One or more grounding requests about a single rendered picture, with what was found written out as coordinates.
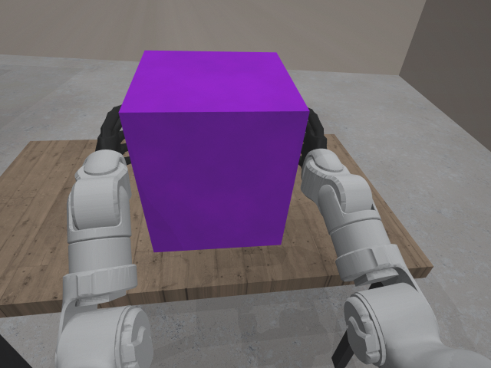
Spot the left robot forearm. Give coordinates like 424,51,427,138
54,149,138,368

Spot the carton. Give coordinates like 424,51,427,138
119,51,310,252

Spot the robot right upper arm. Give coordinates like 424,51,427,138
344,283,491,368

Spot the table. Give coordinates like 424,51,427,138
0,134,433,368

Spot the left robot hand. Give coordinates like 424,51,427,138
95,104,131,165

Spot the right robot forearm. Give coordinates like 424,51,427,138
301,149,440,336

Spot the robot left upper arm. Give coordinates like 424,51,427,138
56,305,153,368

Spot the right robot hand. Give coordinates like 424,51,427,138
298,108,327,168

